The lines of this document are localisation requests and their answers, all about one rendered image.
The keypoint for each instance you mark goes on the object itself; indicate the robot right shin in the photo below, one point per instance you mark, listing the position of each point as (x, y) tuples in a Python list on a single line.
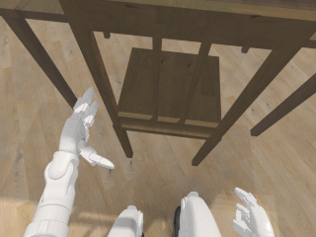
[(184, 227)]

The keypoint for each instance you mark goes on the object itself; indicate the robot left thigh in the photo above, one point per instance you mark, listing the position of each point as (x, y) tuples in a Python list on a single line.
[(128, 224)]

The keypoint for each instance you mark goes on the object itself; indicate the left robot forearm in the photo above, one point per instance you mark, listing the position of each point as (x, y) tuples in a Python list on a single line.
[(56, 202)]

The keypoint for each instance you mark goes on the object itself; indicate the left robot hand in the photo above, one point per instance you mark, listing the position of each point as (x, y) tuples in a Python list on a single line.
[(76, 127)]

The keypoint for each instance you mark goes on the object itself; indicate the table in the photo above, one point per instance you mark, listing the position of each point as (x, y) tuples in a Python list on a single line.
[(15, 13)]

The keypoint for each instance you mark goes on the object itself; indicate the right robot hand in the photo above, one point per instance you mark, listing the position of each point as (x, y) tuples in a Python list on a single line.
[(256, 222)]

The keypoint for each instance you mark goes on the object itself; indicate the chair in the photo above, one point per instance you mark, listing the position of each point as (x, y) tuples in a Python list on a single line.
[(176, 93)]

